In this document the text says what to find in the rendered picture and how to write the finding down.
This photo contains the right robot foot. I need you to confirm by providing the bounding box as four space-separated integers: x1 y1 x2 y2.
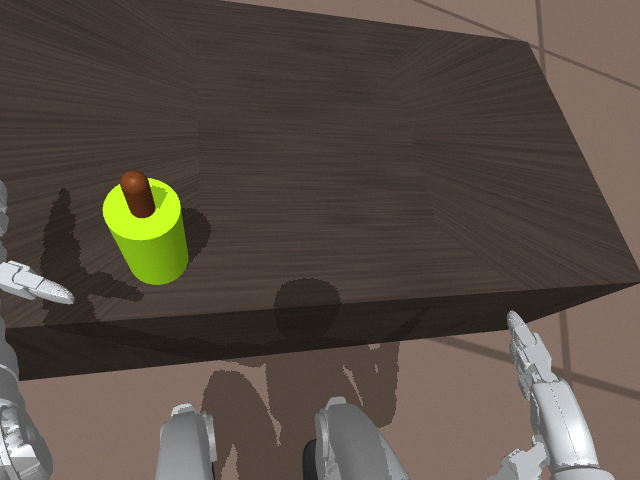
302 439 318 480

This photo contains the left robot hand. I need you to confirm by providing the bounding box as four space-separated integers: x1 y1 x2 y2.
0 180 75 304

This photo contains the right robot hand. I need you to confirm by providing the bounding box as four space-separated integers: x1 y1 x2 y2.
487 310 599 480

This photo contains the bottle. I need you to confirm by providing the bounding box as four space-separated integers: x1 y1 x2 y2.
103 170 189 285

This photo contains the left robot arm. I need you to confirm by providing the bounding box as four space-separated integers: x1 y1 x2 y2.
0 299 53 480

